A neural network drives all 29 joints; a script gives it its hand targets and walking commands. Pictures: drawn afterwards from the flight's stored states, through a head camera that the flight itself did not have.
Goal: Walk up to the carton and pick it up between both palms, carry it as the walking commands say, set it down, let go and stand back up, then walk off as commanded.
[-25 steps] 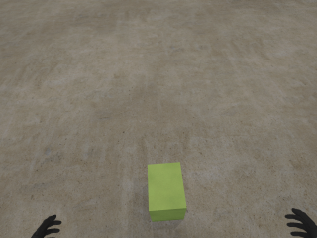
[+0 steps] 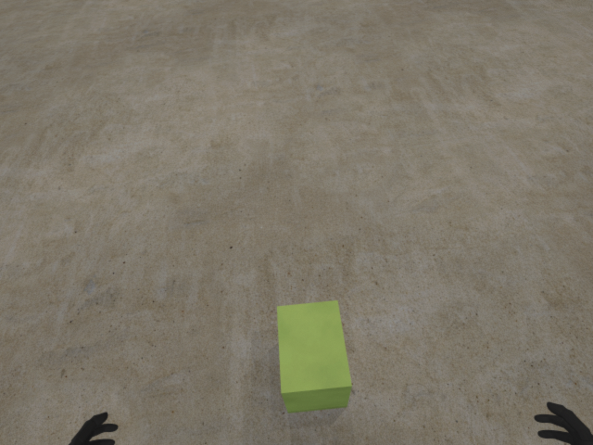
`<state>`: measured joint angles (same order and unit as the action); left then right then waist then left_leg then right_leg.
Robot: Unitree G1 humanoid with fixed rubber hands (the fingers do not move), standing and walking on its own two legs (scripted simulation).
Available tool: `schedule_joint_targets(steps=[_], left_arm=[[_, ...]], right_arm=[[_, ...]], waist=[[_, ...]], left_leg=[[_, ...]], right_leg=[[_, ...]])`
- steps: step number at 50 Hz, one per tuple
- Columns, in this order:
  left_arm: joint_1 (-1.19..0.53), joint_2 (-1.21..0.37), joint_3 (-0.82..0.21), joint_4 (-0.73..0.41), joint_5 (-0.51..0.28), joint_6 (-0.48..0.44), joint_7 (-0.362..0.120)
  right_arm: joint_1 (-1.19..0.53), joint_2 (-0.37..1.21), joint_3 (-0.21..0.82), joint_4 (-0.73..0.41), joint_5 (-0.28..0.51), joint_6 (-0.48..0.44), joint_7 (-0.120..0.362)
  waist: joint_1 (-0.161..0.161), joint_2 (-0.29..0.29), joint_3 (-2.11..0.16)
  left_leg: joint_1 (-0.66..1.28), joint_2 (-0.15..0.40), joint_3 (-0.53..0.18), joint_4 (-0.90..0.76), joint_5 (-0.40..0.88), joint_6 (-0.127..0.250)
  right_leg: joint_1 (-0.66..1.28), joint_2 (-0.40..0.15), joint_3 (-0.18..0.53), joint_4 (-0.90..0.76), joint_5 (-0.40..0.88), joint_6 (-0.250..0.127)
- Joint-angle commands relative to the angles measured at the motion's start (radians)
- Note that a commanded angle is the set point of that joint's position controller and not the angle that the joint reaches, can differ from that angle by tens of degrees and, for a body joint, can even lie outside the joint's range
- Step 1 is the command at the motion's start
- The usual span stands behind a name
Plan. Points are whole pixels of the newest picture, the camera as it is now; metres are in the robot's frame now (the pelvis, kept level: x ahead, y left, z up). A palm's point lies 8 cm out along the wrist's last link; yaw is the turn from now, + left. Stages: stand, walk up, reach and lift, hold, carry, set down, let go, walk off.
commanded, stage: walk up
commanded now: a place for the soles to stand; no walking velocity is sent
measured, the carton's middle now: (312, 357) +0.44 +0.02 -0.65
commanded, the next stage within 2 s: reach and lift in 1.46 s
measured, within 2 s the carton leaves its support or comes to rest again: neither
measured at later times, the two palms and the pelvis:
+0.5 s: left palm out of the picture +0.14 +0.33 -0.08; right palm out of the picture +0.11 -0.34 -0.09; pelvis +0.00 +0.00 +0.00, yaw -2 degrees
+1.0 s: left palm (107, 433) +0.16 +0.30 -0.08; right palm out of the picture +0.11 -0.36 -0.09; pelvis +0.03 -0.01 +0.00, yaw -3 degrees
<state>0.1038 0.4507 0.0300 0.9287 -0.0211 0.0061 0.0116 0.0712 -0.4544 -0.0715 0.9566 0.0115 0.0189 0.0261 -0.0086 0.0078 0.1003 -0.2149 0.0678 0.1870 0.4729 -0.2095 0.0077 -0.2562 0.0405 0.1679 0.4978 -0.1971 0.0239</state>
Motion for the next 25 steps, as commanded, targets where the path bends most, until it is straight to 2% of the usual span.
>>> schedule_joint_targets(steps=[1,3,5,6,8,10,13,17,20,23,25], left_arm=[[-0.006,0.189,0.043,-0.037,-0.003,-0.007,0.001],[0.018,0.186,0.045,-0.03,-0.002,-0.001,0.001],[0.027,0.192,0.048,-0.026,0.001,0.001,0.001],[0.019,0.2,0.049,-0.027,0.004,-0.001,0.001],[-0.029,0.225,0.051,-0.04,0.007,-0.007,0.002],[-0.058,0.227,0.047,-0.052,0.007,-0.012,0.008],[-0.065,0.203,0.038,-0.051,0.002,-0.013,0.014],[-0.041,0.189,0.037,-0.037,-0.003,-0.011,0.008],[-0.02,0.186,0.04,-0.028,-0.003,-0.004,0.006],[-0.009,0.192,0.043,-0.022,0.001,0.0,0.005],[-0.03,0.207,0.045,-0.027,0.005,-0.003,0.005]], right_arm=[[-0.052,-0.2,-0.04,-0.047,0.0,-0.017,-0.006],[-0.077,-0.199,-0.041,-0.056,-0.001,-0.013,-0.007],[-0.091,-0.193,-0.041,-0.065,-0.002,-0.007,-0.006],[-0.087,-0.189,-0.041,-0.066,-0.001,-0.004,-0.005],[-0.056,-0.173,-0.04,-0.06,0.007,0.002,-0.003],[-0.008,-0.161,-0.037,-0.05,0.013,0.005,-0.002],[0.002,-0.174,-0.037,-0.042,0.002,-0.004,-0.004],[-0.021,-0.187,-0.039,-0.036,0.002,-0.017,-0.006],[-0.042,-0.19,-0.04,-0.042,0.002,-0.014,-0.007],[-0.061,-0.187,-0.041,-0.054,0.001,-0.007,-0.007],[-0.052,-0.178,-0.04,-0.054,0.004,-0.002,-0.006]], waist=[[0.008,0.021,-0.117],[0.016,0.067,-0.109],[0.017,0.076,-0.088],[0.013,0.052,-0.075],[-0.01,-0.038,-0.073],[-0.027,-0.085,-0.108],[-0.022,-0.078,-0.11],[-0.001,-0.023,-0.123],[0.005,0.032,-0.123],[0.006,0.049,-0.1],[-0.004,0.004,-0.088]], left_leg=[[0.091,0.187,-0.204,-0.17,-0.084,0.104],[0.045,0.212,-0.198,-0.179,-0.108,0.119],[0.017,0.206,-0.183,-0.155,-0.128,0.108],[0.023,0.18,-0.164,-0.121,-0.135,0.09],[0.097,0.09,-0.131,-0.019,-0.104,0.049],[0.173,0.044,-0.153,0.023,-0.082,0.034],[0.197,0.084,-0.191,-0.055,-0.046,0.043],[0.149,0.141,-0.19,-0.126,-0.007,0.072],[0.094,0.177,-0.186,-0.151,-0.033,0.1],[0.057,0.178,-0.173,-0.129,-0.068,0.097],[0.085,0.13,-0.15,-0.069,-0.072,0.07]], right_leg=[[-0.027,-0.056,0.026,0.007,0.057,-0.042],[0.002,-0.047,0.003,0.054,0.008,-0.037],[0.0,-0.054,0.015,0.046,-0.002,-0.041],[-0.02,-0.066,0.044,0.004,0.034,-0.047],[-0.11,-0.111,0.158,-0.109,0.049,-0.071],[-0.157,-0.15,0.251,-0.175,0.0,-0.097],[-0.151,-0.131,0.199,-0.165,0.001,-0.078],[-0.06,-0.084,0.087,-0.066,0.105,-0.051],[-0.016,-0.058,0.04,0.011,0.082,-0.041],[-0.016,-0.06,0.047,0.014,0.062,-0.042],[-0.066,-0.085,0.11,-0.056,0.063,-0.056]])
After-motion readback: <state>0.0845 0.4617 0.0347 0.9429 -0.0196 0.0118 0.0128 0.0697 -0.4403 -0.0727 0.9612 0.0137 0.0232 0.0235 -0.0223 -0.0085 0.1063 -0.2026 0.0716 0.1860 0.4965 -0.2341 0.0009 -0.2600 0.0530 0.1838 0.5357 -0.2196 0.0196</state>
